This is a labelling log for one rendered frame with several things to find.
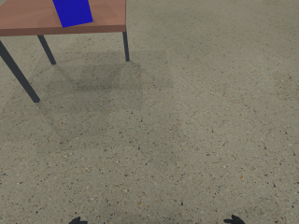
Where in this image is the robot right hand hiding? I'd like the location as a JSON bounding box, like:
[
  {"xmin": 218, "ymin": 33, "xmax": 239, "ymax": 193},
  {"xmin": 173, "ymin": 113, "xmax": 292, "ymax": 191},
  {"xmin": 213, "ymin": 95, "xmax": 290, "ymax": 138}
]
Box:
[{"xmin": 223, "ymin": 215, "xmax": 245, "ymax": 224}]

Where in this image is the carton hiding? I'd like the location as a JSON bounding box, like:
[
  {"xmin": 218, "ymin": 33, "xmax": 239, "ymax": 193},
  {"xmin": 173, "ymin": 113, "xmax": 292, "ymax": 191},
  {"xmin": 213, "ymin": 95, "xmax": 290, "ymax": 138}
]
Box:
[{"xmin": 52, "ymin": 0, "xmax": 93, "ymax": 28}]

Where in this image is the table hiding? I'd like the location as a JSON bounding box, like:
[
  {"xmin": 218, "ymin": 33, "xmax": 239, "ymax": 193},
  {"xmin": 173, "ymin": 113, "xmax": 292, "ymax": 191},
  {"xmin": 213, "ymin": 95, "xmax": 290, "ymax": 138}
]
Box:
[{"xmin": 0, "ymin": 0, "xmax": 130, "ymax": 103}]

